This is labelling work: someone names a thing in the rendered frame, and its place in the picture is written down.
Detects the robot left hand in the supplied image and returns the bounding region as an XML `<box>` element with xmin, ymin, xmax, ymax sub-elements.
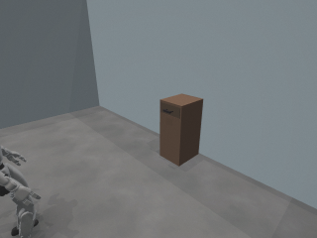
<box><xmin>6</xmin><ymin>151</ymin><xmax>27</xmax><ymax>166</ymax></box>

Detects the robot right forearm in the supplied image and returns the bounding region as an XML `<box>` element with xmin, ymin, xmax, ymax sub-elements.
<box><xmin>0</xmin><ymin>172</ymin><xmax>20</xmax><ymax>192</ymax></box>

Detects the cabinet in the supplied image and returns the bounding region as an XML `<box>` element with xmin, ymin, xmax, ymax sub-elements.
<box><xmin>159</xmin><ymin>93</ymin><xmax>203</xmax><ymax>166</ymax></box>

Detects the drawer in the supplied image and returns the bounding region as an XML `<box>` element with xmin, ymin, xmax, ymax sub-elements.
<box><xmin>160</xmin><ymin>102</ymin><xmax>180</xmax><ymax>119</ymax></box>

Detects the right robot thigh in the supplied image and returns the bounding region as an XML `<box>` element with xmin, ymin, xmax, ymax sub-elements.
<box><xmin>0</xmin><ymin>178</ymin><xmax>35</xmax><ymax>220</ymax></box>

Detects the right robot shin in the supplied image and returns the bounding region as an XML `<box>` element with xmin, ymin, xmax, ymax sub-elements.
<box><xmin>19</xmin><ymin>210</ymin><xmax>37</xmax><ymax>238</ymax></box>

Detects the robot left forearm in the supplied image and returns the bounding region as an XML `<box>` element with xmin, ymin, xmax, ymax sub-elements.
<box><xmin>0</xmin><ymin>145</ymin><xmax>12</xmax><ymax>157</ymax></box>

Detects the robot right hand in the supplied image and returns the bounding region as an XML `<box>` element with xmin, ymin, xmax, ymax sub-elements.
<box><xmin>13</xmin><ymin>186</ymin><xmax>41</xmax><ymax>207</ymax></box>

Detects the handle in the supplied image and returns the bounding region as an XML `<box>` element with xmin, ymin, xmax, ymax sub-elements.
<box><xmin>163</xmin><ymin>109</ymin><xmax>173</xmax><ymax>114</ymax></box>

